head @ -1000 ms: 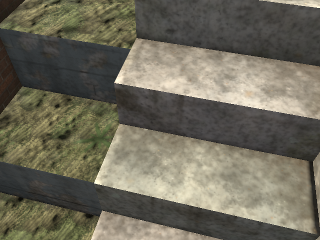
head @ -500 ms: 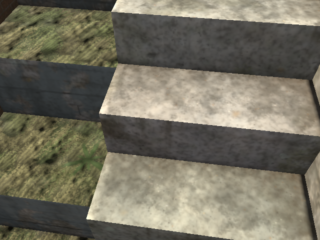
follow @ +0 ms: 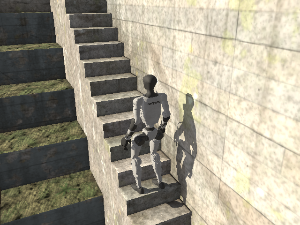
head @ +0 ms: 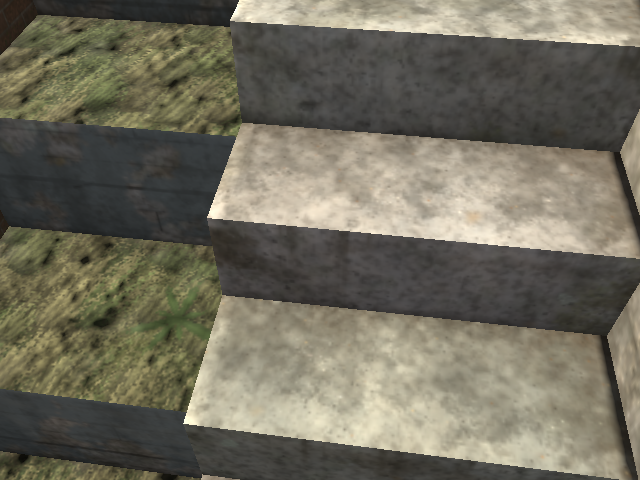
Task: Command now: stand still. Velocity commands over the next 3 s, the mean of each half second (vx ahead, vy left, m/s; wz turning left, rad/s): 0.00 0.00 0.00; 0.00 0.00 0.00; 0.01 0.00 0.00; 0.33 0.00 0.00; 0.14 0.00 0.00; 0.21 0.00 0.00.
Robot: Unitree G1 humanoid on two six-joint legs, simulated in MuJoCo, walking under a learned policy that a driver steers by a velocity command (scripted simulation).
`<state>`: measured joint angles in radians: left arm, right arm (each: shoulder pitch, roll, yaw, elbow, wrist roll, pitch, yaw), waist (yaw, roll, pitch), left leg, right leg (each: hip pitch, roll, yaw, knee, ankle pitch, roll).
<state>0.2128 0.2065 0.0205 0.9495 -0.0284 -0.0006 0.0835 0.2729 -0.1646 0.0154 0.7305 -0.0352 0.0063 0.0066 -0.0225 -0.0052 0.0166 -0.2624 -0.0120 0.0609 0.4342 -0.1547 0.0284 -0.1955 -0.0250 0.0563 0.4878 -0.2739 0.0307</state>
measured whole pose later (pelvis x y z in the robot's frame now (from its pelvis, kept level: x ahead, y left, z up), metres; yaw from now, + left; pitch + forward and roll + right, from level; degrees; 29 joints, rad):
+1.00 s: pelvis +0.00 -0.01 +0.00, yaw +0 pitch -1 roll +0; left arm 0.22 0.19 0.03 1.00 -0.02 -0.02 0.07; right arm 0.31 -0.18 0.01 0.77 -0.03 0.00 0.01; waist -0.03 0.01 0.03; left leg -0.25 0.01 0.06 0.40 -0.14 0.02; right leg -0.17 -0.01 0.04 0.43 -0.24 0.02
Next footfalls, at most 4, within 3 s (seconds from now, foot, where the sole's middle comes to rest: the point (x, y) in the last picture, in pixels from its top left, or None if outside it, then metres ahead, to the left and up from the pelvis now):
none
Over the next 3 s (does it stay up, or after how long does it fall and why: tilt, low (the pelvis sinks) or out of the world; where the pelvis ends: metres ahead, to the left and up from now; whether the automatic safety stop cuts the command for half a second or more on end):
stays up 0.08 -0.03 0.00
